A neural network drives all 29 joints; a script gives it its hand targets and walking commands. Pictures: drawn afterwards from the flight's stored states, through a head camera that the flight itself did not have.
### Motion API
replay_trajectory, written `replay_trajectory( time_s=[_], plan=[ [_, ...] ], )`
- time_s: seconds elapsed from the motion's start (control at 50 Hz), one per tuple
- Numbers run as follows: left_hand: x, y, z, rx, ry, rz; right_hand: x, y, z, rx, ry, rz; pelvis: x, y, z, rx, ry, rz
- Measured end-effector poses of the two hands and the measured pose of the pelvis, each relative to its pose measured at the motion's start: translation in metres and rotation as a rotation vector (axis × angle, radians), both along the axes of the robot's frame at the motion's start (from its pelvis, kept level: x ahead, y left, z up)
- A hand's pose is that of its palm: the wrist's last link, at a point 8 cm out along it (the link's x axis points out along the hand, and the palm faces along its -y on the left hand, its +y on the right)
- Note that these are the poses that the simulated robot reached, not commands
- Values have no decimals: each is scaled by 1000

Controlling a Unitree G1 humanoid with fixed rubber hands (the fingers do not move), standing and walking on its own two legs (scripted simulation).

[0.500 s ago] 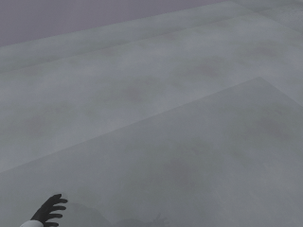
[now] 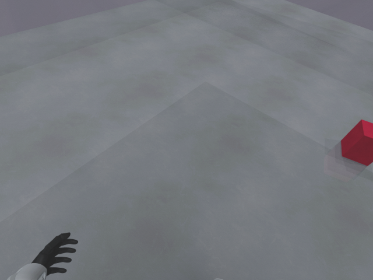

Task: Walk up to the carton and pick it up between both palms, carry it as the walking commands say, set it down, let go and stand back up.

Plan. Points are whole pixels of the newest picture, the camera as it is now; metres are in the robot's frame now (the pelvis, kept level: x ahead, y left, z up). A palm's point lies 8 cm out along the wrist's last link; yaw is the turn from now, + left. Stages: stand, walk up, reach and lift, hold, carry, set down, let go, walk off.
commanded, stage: walk up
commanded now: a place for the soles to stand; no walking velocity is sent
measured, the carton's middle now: (364, 142) +1.15 -1.50 -0.65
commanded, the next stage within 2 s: none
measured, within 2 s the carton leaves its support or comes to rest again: neither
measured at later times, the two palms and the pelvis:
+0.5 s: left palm (93, 178) +0.40 +0.24 -0.10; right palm out of the picture +0.14 -0.39 -0.06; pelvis +0.19 -0.04 +0.00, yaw -21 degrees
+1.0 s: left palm (175, 122) +0.65 +0.01 -0.10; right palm (365, 240) +0.24 -0.50 -0.09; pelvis +0.37 -0.18 -0.01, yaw -33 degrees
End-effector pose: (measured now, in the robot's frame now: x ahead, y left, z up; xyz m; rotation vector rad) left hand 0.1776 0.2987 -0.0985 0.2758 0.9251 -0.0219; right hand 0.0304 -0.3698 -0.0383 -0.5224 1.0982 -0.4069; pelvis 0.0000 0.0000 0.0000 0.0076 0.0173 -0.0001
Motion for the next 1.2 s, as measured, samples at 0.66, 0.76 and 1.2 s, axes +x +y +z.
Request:
replay_trajectory(
  time_s=[0.66, 0.76, 1.2],
  plan=[
    [346, -149, 2, 72, 61, -384, 86, -44, -10, 33, 10, -412, 249, -73, 2, -14, -16, -446],
    [417, -238, 0, 38, -15, -498, 77, -68, -24, 60, 89, -513, 286, -113, -9, -3, -10, -485],
    [559, -310, -19, 180, 108, -539, 259, -155, -42, 66, -67, -564, 465, -217, -17, -23, -35, -677]
  ],
)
